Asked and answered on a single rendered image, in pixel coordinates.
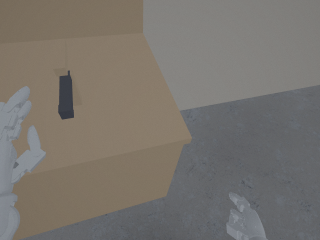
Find counter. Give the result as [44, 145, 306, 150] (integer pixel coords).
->
[0, 0, 192, 240]

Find right robot hand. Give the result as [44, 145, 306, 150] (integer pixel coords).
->
[226, 192, 266, 240]

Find left robot forearm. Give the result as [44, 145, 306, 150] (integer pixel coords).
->
[0, 193, 20, 240]

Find tap lever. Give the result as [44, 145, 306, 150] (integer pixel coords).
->
[58, 70, 74, 120]

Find left robot hand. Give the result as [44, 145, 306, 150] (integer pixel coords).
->
[0, 86, 46, 194]

